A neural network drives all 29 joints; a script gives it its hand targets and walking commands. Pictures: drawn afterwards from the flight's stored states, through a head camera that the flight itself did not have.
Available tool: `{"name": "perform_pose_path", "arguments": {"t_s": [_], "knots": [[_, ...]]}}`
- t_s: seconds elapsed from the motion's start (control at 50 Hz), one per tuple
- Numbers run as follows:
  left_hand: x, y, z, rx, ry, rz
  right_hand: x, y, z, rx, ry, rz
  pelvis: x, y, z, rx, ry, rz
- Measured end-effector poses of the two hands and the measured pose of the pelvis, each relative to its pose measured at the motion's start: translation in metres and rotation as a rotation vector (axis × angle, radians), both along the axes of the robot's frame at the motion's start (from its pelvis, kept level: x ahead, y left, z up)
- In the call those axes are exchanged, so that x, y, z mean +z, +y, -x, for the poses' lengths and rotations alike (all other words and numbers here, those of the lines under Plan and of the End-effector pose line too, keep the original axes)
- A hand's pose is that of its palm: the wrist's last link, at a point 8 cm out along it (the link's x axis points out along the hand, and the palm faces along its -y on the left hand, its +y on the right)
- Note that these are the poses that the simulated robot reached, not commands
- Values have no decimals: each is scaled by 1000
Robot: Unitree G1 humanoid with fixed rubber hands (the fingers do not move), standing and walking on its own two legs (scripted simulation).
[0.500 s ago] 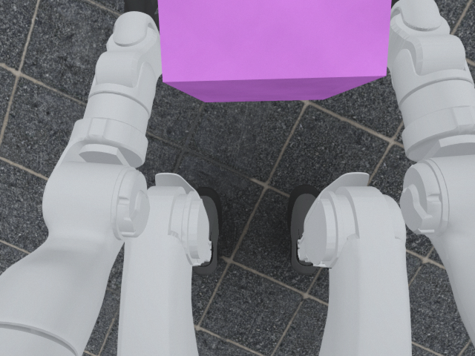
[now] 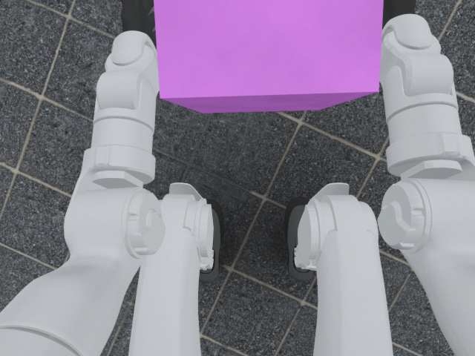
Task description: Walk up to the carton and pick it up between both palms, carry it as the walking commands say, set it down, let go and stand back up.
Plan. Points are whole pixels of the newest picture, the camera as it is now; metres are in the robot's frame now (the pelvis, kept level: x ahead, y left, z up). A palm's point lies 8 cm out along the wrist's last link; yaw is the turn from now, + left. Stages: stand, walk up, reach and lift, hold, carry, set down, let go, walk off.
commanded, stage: reach and lift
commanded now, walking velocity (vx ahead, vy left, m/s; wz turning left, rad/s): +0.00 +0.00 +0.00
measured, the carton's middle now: (261, 41) +0.54 -0.02 -0.17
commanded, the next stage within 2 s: none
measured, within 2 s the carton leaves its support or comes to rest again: neither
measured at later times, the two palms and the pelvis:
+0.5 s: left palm (114, 28) +0.51 +0.15 -0.04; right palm (422, 10) +0.52 -0.18 -0.05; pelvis +0.00 +0.00 +0.04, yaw -1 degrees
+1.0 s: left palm (73, 18) +0.49 +0.15 +0.03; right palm out of the picture +0.50 -0.18 +0.03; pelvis +0.00 +0.00 +0.10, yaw -1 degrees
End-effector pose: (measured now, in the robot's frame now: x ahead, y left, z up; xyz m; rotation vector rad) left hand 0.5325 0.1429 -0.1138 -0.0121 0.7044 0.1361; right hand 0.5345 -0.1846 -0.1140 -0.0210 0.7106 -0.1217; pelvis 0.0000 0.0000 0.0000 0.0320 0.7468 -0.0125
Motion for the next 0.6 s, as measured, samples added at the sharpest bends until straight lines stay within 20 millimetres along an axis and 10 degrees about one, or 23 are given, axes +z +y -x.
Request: {"name": "perform_pose_path", "arguments": {"t_s": [0.6], "knots": [[85,4,22,7,2,14,83,2,22,-5,3,-24,55,0,2,-11,41,0]]}}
